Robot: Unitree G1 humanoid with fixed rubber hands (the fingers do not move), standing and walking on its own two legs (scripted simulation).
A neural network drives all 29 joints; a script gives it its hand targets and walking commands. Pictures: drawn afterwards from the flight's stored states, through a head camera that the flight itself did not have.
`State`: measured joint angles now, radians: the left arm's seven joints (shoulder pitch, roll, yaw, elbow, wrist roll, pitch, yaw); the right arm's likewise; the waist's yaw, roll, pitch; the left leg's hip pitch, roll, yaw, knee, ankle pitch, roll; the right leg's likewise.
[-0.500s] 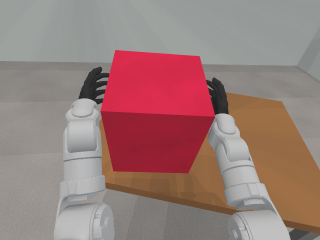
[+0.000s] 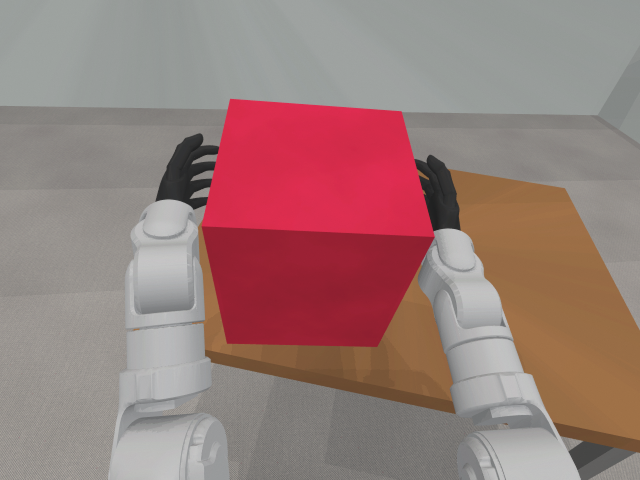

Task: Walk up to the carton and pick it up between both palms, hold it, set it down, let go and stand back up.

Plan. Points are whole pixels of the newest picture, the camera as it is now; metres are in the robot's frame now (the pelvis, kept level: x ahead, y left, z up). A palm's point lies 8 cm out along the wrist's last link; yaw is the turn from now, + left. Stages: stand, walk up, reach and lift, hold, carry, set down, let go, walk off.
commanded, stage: hold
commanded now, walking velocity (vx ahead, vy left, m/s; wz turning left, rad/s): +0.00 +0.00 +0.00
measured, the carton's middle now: (309, 233) +0.39 -0.01 +0.14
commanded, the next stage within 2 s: set down in 0.16 s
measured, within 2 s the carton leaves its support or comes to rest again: neither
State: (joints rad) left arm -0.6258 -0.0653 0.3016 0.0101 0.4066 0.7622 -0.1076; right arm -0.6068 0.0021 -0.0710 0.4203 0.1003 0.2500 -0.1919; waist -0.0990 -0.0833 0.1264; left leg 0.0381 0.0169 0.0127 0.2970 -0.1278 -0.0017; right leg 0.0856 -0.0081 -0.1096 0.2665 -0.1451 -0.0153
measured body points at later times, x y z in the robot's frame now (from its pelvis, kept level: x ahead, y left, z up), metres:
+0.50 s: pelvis +0.01 +0.01 +0.00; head -0.04 +0.06 +0.44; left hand +0.39 +0.15 +0.22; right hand +0.37 -0.15 +0.21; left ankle +0.04 +0.12 -0.75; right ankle +0.02 -0.11 -0.75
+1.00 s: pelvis +0.04 +0.00 +0.00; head +0.01 +0.04 +0.45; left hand +0.43 +0.12 +0.16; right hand +0.38 -0.18 +0.16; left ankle +0.04 +0.12 -0.75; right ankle +0.02 -0.10 -0.75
